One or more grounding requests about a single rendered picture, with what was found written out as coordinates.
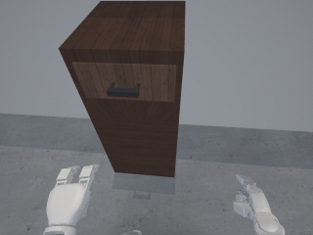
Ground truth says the right robot hand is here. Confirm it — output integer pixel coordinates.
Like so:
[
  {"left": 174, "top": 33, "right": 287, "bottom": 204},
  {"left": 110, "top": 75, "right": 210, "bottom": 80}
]
[{"left": 233, "top": 173, "right": 272, "bottom": 220}]

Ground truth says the left robot hand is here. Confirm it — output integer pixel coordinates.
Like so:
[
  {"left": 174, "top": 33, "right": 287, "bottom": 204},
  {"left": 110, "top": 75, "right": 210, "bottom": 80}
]
[{"left": 46, "top": 163, "right": 100, "bottom": 227}]

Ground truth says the drawer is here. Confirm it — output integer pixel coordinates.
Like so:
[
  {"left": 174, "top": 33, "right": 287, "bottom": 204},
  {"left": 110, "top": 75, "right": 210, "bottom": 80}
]
[{"left": 72, "top": 62, "right": 177, "bottom": 102}]

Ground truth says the robot left forearm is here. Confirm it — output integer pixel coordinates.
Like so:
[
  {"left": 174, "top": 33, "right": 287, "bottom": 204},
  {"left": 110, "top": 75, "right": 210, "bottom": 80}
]
[{"left": 43, "top": 224, "right": 77, "bottom": 235}]

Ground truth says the cabinet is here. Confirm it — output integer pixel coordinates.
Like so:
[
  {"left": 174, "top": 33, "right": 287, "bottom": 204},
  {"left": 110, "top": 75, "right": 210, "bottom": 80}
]
[{"left": 59, "top": 1, "right": 186, "bottom": 177}]

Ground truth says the handle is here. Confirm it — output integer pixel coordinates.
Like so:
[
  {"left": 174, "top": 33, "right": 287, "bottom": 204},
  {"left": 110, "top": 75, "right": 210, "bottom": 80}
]
[{"left": 106, "top": 82, "right": 141, "bottom": 98}]

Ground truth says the robot right forearm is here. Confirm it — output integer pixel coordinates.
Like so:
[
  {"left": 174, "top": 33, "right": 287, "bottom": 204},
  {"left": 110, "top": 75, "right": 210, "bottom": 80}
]
[{"left": 252, "top": 211, "right": 286, "bottom": 235}]

